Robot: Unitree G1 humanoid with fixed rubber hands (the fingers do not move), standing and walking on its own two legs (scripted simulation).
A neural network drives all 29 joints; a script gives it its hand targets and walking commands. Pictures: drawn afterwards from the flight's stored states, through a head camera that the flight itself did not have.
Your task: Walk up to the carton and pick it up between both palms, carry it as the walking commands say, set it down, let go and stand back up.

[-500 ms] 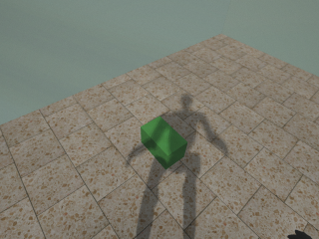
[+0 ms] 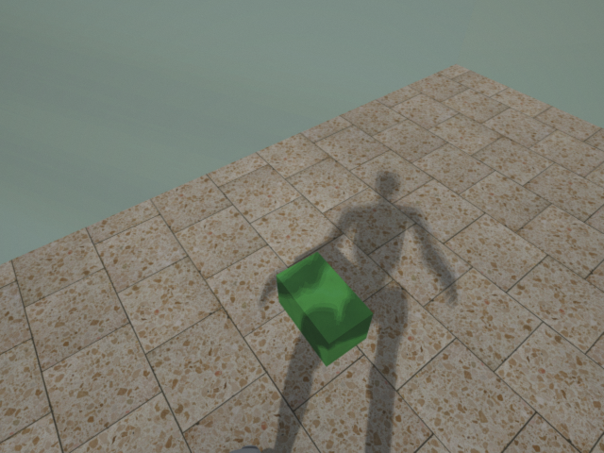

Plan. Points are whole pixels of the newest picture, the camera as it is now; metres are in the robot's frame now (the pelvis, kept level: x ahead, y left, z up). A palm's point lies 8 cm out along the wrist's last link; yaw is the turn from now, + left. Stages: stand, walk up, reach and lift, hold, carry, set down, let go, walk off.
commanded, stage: walk up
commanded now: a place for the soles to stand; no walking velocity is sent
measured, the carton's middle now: (321, 307) +0.70 -0.01 -0.67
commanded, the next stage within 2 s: none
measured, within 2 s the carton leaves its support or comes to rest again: neither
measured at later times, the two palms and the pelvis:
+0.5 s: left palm (118, 374) +0.25 +0.31 -0.09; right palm (575, 442) +0.20 -0.35 -0.12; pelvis +0.13 -0.02 -0.02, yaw +0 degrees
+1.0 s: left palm (114, 361) +0.26 +0.32 -0.08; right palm (568, 379) +0.27 -0.35 -0.08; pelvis +0.15 -0.02 +0.01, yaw +5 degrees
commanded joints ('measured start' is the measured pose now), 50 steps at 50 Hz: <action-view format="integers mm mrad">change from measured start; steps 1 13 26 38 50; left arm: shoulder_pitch -71 7 -233 -351 -500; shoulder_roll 180 93 129 110 124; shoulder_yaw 27 21 -17 -39 53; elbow -68 43 106 219 -15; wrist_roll -3 0 -13 -12 83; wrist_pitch -1 5 20 33 132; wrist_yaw -2 31 61 65 -30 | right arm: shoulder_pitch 75 -30 -106 -222 99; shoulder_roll -179 -222 -195 -143 -390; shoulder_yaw -62 -49 -4 17 -113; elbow -18 -72 80 197 192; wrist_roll -1 9 14 16 -4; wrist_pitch -17 0 20 52 17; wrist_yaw -3 -41 -64 -61 -129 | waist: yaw -85 -32 -30 -49 -121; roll -99 171 -51 -14 91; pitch -28 -39 -100 -115 21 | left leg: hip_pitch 307 71 92 229 503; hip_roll -56 169 77 50 332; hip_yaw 33 -131 -202 -154 -682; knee -119 -199 -125 -221 -417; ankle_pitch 40 375 170 226 -130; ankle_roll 16 189 58 35 241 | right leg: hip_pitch -234 -54 2 69 -543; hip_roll -162 7 -71 -110 -20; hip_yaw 160 20 148 130 204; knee -147 108 -20 -135 347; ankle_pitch -247 101 158 256 -168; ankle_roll -145 -3 -35 -23 6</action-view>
